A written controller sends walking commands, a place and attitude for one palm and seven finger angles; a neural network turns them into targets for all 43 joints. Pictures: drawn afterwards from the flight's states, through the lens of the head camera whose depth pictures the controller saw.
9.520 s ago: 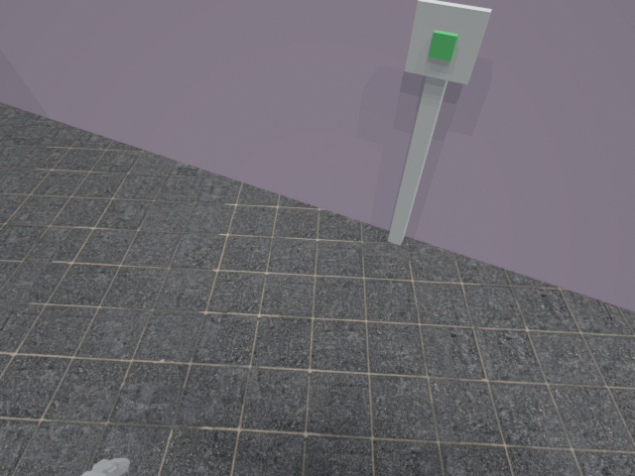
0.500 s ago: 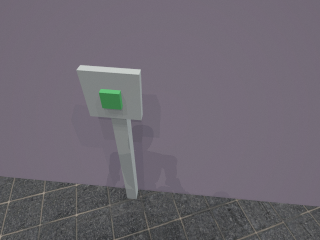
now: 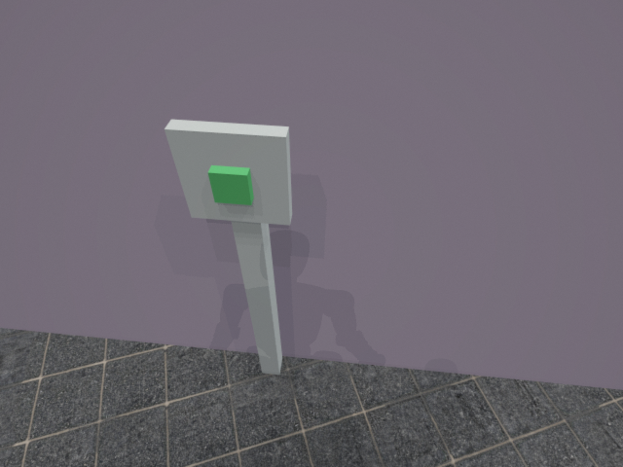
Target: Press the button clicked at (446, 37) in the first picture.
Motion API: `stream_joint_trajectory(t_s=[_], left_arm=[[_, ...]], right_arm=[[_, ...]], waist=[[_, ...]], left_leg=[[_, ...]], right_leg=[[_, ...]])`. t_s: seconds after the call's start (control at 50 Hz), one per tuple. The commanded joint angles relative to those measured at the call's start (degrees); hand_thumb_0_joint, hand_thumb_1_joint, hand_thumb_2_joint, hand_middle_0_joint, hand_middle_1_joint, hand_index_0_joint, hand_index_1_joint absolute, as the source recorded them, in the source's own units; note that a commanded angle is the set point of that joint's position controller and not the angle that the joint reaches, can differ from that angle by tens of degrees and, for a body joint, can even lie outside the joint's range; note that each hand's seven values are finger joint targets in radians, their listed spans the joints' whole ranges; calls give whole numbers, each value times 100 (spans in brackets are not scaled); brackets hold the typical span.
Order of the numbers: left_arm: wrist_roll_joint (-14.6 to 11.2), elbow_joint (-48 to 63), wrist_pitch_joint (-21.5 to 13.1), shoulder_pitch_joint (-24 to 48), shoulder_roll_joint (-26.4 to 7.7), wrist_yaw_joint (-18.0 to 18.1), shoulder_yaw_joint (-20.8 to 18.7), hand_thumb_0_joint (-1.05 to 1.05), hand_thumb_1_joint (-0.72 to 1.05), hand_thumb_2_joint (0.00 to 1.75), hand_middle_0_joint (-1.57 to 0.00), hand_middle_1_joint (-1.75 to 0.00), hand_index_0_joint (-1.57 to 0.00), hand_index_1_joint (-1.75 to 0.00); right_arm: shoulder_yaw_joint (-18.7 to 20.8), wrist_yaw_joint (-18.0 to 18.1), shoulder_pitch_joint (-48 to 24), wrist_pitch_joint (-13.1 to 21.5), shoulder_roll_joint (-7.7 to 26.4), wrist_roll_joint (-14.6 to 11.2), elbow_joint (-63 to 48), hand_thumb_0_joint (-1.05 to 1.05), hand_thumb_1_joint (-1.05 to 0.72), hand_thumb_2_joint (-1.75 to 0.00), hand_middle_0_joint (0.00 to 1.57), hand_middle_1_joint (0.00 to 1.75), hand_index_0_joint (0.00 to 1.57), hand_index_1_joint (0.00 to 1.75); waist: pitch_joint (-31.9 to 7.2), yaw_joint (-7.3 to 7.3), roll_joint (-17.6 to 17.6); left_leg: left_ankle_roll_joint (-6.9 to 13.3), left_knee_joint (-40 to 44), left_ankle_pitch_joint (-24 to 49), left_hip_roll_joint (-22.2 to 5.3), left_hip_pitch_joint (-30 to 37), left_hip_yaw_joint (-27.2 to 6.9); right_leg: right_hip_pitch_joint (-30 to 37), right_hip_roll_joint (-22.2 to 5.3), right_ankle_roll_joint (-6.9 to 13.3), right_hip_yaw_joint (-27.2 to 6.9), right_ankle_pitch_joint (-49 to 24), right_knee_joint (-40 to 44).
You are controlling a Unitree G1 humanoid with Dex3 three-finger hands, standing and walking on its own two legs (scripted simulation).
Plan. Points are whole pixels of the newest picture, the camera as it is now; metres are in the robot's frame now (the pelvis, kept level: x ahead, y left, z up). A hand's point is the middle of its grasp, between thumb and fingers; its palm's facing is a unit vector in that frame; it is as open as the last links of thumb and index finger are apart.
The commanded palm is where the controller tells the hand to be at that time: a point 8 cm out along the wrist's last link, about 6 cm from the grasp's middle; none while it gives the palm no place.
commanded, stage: come to a stop and stand still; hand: left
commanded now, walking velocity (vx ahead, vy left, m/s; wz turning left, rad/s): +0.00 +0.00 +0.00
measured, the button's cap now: (232, 184) +0.53 +0.17 +0.07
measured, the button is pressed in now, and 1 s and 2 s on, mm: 0 0 0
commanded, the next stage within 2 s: look again from close up in 0.78 s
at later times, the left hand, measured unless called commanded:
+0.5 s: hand out of the picture +0.09 +0.19 -0.15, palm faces +0.01 -0.95 -0.32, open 7.4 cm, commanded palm none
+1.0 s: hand out of the picture +0.06 +0.21 -0.16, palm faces -0.02 -0.95 -0.31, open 7.4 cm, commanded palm none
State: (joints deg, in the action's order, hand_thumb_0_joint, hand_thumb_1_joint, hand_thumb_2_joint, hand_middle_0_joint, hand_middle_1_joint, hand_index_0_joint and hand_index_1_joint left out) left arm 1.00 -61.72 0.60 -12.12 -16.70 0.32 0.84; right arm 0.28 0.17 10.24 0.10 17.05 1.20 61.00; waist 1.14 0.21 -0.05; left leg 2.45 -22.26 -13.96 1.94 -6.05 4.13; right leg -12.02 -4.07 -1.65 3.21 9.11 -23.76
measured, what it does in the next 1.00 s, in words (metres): stands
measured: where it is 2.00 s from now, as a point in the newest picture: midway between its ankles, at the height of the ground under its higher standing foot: outside the picture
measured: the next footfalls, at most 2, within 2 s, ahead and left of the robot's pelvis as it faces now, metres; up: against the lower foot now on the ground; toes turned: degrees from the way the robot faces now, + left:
none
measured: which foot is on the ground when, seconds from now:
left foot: down 0.00-1.00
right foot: down 0.00-1.00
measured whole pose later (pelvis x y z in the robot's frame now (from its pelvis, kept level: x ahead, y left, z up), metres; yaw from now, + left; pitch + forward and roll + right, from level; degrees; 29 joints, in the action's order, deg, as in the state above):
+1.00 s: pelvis -0.01 -0.03 +0.00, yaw +0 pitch -3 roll +0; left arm 0.6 -62.6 -0.6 -9.5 -18.1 -0.4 0.4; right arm -0.1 -0.2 11.6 0.3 19.2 0.9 64.4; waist 1.8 -0.5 0.1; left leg -0.2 -20.2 -12.2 -0.9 -5.3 2.7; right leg -10.1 -1.1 0.9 4.8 7.0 -19.7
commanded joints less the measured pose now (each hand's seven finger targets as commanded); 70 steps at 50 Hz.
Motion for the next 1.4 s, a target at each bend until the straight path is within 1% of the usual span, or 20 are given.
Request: stream_joint_trajectory(t_s=[0.0,0.02,0.04,0.06,0.08,0.14,0.2,0.24,0.32,0.44,0.58,0.64,0.72,0.76,0.88,1.08,1.12,1.2,1.3,1.38], left_arm=[[32,650,-58,-183,-678,75,-196,0,90,90,-20,-30,-20,-30],[46,715,-67,-161,-757,60,-206,0,90,90,-20,-30,-20,-30],[49,786,-99,-200,-811,48,-248,0,90,90,-20,-30,-20,-30],[50,810,-132,-188,-831,44,-259,0,90,90,-20,-30,-20,-30],[38,804,-177,-188,-889,50,-294,0,90,90,-20,-30,-20,-30],[-12,817,-282,-104,-1008,72,-333,0,90,90,-20,-30,-20,-30],[-29,797,-302,-58,-1000,92,-328,0,90,90,-20,-30,-20,-30],[-36,750,-319,-47,-1021,100,-339,0,90,90,-20,-30,-20,-30],[-39,708,-329,140,-1085,97,-349,0,90,90,-20,-30,-20,-30],[-37,666,-331,438,-1211,77,-369,0,90,90,-20,-30,-20,-30],[-26,615,-296,686,-1329,43,-364,0,90,90,-20,-30,-20,-30],[-25,588,-299,717,-1371,30,-367,0,90,90,-20,-30,-20,-30],[-30,539,-295,728,-1395,28,-359,0,90,90,-20,-30,-20,-30],[-33,506,-285,721,-1382,28,-346,0,90,90,-20,-30,-20,-30],[-43,393,-288,624,-1340,31,-317,0,90,90,-20,-30,-20,-30],[-31,254,-275,536,-1265,45,-277,0,90,90,-20,-30,-20,-30],[-29,240,-267,524,-1258,44,-272,0,90,90,-20,-30,-20,-30],[-18,233,-258,536,-1250,45,-271,0,90,90,-20,-30,-20,-30],[-10,227,-254,574,-1269,38,-268,0,90,90,-20,-30,-20,-30],[-7,224,-255,565,-1276,38,-273,0,90,90,-20,-30,-20,-30]], right_arm=[[259,116,-36,170,1114,45,-819,0,-90,-90,20,30,20,30],[288,115,-94,155,1136,15,-894,0,-90,-90,20,30,20,30],[301,116,-118,155,1118,-4,-966,0,-90,-90,20,30,20,30],[264,98,-66,156,1026,2,-987,0,-90,-90,20,30,20,30],[274,101,-30,178,1038,-13,-986,0,-90,-90,20,30,20,30],[284,125,72,222,1042,-36,-930,0,-90,-90,20,30,20,30],[278,123,43,219,1024,-43,-862,0,-90,-90,20,30,20,30],[270,123,0,215,1012,-44,-813,0,-90,-90,20,30,20,30],[257,99,-110,197,1035,-34,-724,0,-90,-90,20,30,20,30],[239,59,-286,194,1153,-20,-602,0,-90,-90,20,30,20,30],[215,7,-323,166,1272,-16,-430,0,-90,-90,20,30,20,30],[207,-4,-289,168,1292,-20,-371,0,-90,-90,20,30,20,30],[197,-14,-214,165,1323,-28,-263,0,-90,-90,20,30,20,30],[189,-16,-205,156,1315,-34,-223,0,-90,-90,20,30,20,30],[171,3,-204,189,1338,-46,-109,0,-90,-90,20,30,20,30],[160,31,-261,222,1347,-60,-27,0,-90,-90,20,30,20,30],[160,33,-312,219,1345,-62,-35,0,-90,-90,20,30,20,30],[164,36,-377,234,1363,-56,-52,0,-90,-90,20,30,20,30],[170,35,-459,227,1385,-58,-73,0,-90,-90,20,30,20,30],[175,37,-519,244,1412,-57,-83,0,-90,-90,20,30,20,30]], waist=[[-249,-25,-296],[-247,4,-409],[-220,35,-320],[-248,21,-99],[-313,10,25],[-445,-77,53],[-283,-71,27],[-244,-50,76],[-41,-39,170],[-39,-20,150],[34,-9,157],[-19,-16,291],[-95,-21,301],[-29,-20,247],[-136,1,14],[-97,-2,-33],[-19,11,-24],[-56,9,-59],[9,4,45],[-141,11,-17]], left_leg=[[-32,554,-8,-1125,-700,-1148],[36,586,-401,-1093,-844,-1154],[71,474,-533,-1015,-961,-1109],[60,316,-389,-940,-1054,-1056],[47,126,11,-843,-928,-914],[16,-177,915,-763,-524,-691],[-4,-152,1152,-802,-490,-661],[-18,-101,1048,-811,-476,-633],[-54,58,712,-793,-514,-631],[-99,286,541,-812,-467,-645],[-127,530,45,-787,-545,-683],[-124,550,46,-779,-536,-686],[-132,588,37,-792,-518,-692],[-132,615,5,-803,-537,-715],[-127,692,168,-890,-478,-748],[-123,813,429,-971,-427,-794],[-119,868,305,-968,-442,-804],[-112,887,478,-978,-365,-816],[-114,928,444,-970,-358,-837],[-105,908,704,-988,-233,-833]], right_leg=[[-106,-29,266,-193,415,-431],[30,-47,267,-220,316,-340],[121,-69,284,-270,245,-235],[235,-107,311,-357,222,-155],[268,-193,346,-447,1,-86],[286,-357,465,-576,-899,-108],[296,-363,463,-554,-1190,-120],[363,-399,467,-591,-1221,-37],[324,-431,455,-683,-858,211],[415,-453,434,-745,-487,480],[378,-433,379,-827,523,826],[431,-451,375,-866,595,906],[504,-471,363,-853,658,952],[461,-455,357,-838,724,973],[583,-452,351,-745,290,890],[663,-424,327,-602,-287,763],[619,-423,314,-597,-186,788],[632,-421,299,-558,-354,748],[587,-415,279,-551,-327,762],[659,-430,279,-523,-525,728]])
